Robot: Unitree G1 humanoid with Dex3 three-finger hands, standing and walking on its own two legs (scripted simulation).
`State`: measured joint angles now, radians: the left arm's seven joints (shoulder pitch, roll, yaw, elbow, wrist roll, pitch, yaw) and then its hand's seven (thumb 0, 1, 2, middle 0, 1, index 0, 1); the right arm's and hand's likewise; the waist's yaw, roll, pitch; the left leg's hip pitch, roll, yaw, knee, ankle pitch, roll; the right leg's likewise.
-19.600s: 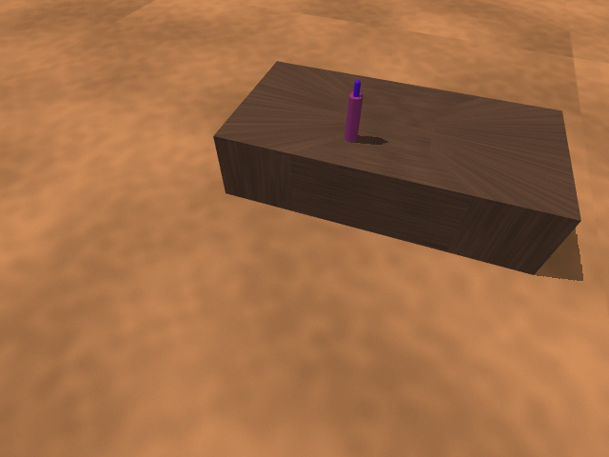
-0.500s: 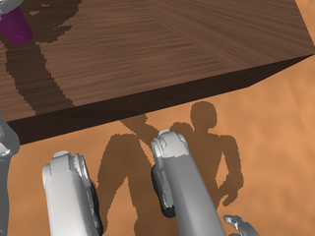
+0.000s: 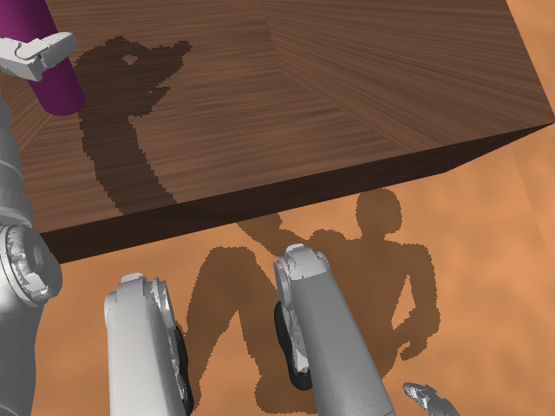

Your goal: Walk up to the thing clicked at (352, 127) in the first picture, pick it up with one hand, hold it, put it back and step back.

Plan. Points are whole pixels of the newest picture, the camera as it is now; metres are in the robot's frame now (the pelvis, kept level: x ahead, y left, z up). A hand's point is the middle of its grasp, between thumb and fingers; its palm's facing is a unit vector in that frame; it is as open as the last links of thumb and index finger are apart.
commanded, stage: settle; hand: left
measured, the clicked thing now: (18, 8) +0.58 +0.20 +0.05
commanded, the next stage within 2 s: lift in 0.80 s
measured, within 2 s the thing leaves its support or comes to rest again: neither
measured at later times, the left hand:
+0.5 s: hand out of the picture +0.59 +0.21 +0.07, palm faces +0.13 -0.99 -0.04, open 9.3 cm
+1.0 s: hand out of the picture +0.58 +0.20 +0.09, palm faces +0.12 -0.99 -0.04, open 9.3 cm
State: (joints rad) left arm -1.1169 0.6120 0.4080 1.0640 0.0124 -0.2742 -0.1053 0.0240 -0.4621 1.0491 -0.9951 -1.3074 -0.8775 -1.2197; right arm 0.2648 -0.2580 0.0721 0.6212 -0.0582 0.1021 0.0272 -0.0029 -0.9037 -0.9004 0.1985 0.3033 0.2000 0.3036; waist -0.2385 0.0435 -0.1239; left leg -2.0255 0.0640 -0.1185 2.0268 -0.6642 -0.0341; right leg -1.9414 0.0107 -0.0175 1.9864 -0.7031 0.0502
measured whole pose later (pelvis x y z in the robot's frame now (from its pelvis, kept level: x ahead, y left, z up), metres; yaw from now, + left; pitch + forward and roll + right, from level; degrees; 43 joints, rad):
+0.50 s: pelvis +0.01 +0.00 +0.04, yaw +1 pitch +37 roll -5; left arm -1.11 0.57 0.40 1.09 -0.01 -0.30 -0.11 0.02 -0.46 1.05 -0.98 -1.32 -0.87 -1.23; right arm 0.25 -0.25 0.06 0.63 -0.05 0.08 0.03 0.00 -0.90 -0.90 0.20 0.30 0.20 0.30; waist -0.21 0.04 -0.13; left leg -1.90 0.07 -0.10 1.89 -0.65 -0.03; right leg -1.82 0.00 -0.01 1.85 -0.69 0.05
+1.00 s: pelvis +0.01 +0.00 +0.06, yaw +1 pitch +36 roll -5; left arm -1.08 0.55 0.39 1.11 0.00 -0.33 -0.09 0.02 -0.45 1.05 -0.98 -1.33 -0.86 -1.24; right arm 0.26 -0.25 0.05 0.63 -0.05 0.07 0.03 0.00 -0.91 -0.90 0.20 0.30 0.20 0.30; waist -0.22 0.05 -0.14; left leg -1.82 0.07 -0.09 1.82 -0.64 -0.02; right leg -1.74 0.00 -0.01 1.78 -0.67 0.05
